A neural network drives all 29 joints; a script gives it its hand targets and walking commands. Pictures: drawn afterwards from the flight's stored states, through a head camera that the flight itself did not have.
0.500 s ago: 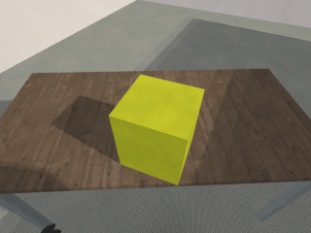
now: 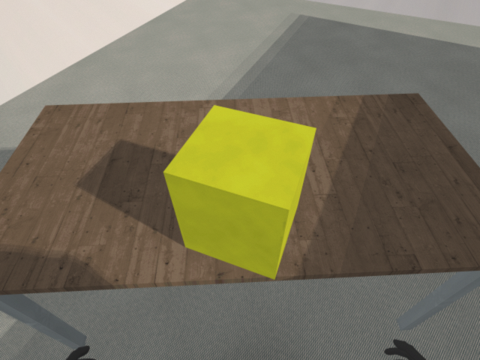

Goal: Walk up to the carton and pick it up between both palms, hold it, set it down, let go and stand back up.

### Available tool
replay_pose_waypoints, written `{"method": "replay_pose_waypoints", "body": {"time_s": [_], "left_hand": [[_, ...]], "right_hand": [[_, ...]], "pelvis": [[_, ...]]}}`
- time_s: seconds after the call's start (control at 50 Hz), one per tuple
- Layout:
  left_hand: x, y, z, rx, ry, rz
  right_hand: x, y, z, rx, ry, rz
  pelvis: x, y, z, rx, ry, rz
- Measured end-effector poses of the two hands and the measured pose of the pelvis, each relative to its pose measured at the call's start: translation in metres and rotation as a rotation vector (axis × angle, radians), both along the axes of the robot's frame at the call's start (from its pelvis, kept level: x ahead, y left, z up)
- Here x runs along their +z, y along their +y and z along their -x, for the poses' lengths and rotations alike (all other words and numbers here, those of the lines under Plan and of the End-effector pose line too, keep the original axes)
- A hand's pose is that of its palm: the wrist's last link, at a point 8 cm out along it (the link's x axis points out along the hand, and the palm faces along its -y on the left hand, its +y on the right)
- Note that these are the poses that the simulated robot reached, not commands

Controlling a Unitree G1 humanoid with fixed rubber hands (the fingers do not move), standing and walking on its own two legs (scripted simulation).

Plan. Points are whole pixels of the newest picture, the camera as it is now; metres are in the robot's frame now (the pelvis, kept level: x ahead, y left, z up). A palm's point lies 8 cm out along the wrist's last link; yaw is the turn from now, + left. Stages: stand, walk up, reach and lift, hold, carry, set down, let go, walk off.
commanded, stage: reach and lift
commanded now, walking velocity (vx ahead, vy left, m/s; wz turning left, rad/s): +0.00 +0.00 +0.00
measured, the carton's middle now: (244, 193) +0.44 -0.01 +0.00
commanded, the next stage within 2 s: none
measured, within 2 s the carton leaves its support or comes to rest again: neither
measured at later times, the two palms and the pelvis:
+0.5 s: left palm out of the picture +0.15 +0.29 -0.09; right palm out of the picture +0.12 -0.24 -0.06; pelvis +0.01 +0.02 +0.00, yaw +0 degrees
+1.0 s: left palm (69, 354) +0.17 +0.27 -0.03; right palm out of the picture +0.14 -0.22 -0.03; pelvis -0.01 +0.00 +0.01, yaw +0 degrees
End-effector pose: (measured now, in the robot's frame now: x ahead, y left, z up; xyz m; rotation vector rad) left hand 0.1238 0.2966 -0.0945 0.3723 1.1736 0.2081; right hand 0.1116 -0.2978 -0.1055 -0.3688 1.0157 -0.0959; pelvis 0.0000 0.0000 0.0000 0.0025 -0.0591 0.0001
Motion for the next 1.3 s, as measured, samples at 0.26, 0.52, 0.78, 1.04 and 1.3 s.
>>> {"method": "replay_pose_waypoints", "body": {"time_s": [0.26,0.52,0.78,1.04,1.3], "left_hand": [[0.016,-0.051,-0.079,-0.056,-0.229,0.121],[0.006,-0.001,-0.027,-0.015,-0.210,0.143],[0.060,-0.007,-0.032,-0.084,-0.418,0.125],[0.067,-0.028,-0.049,-0.116,-0.516,0.227],[0.080,0.006,-0.072,-0.167,-0.604,0.245]], "right_hand": [[0.028,0.013,-0.056,-0.013,-0.248,0.015],[0.040,0.058,-0.006,-0.123,-0.250,0.008],[0.050,0.095,-0.023,-0.137,-0.464,-0.147],[0.081,0.080,-0.029,-0.225,-0.522,-0.090],[0.092,0.125,-0.036,-0.323,-0.541,-0.130]], "pelvis": [[-0.003,-0.009,-0.014,-0.004,0.004,-0.001],[0.003,0.020,-0.004,-0.005,-0.011,0.038],[0.004,0.021,0.012,-0.003,-0.040,0.038],[0.006,-0.001,0.008,-0.008,-0.040,0.019],[0.007,0.007,-0.014,-0.007,-0.009,0.028]]}}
